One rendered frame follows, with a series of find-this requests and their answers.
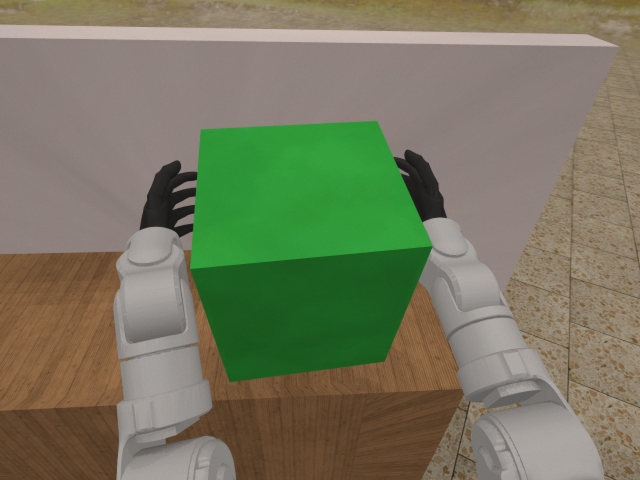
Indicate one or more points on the carton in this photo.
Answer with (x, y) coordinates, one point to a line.
(307, 246)

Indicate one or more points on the right robot upper arm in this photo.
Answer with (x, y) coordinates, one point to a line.
(540, 441)

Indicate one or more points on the pedestal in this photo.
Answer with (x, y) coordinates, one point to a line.
(60, 383)

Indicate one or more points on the robot right forearm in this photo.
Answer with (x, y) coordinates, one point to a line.
(496, 366)

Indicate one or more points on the left robot upper arm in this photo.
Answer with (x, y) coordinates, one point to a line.
(201, 458)

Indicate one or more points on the robot left hand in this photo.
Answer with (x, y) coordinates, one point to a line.
(158, 210)

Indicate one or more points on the robot right hand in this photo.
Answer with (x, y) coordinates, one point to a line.
(422, 186)

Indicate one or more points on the robot left forearm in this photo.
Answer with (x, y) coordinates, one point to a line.
(163, 386)

